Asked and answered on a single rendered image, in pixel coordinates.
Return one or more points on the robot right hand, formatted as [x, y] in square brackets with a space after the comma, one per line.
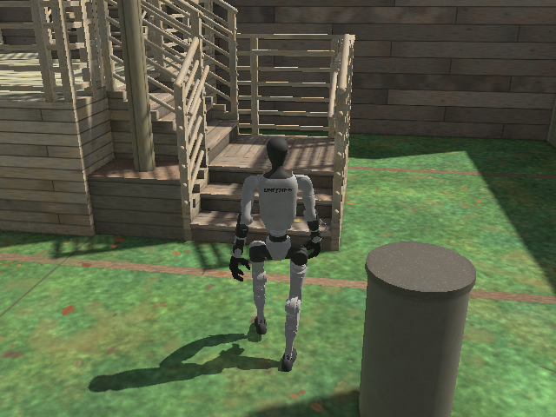
[316, 246]

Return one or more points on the right robot thigh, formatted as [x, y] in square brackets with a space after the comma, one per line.
[298, 269]

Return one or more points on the robot right upper arm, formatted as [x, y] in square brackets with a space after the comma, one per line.
[307, 194]

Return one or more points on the robot right forearm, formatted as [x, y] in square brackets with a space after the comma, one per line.
[314, 229]

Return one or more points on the robot left hand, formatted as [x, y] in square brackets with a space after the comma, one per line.
[233, 266]

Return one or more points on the robot left upper arm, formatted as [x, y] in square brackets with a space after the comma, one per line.
[250, 184]

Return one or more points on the right robot foot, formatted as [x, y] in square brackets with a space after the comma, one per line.
[287, 364]

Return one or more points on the robot left forearm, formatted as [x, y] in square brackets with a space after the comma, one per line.
[240, 238]

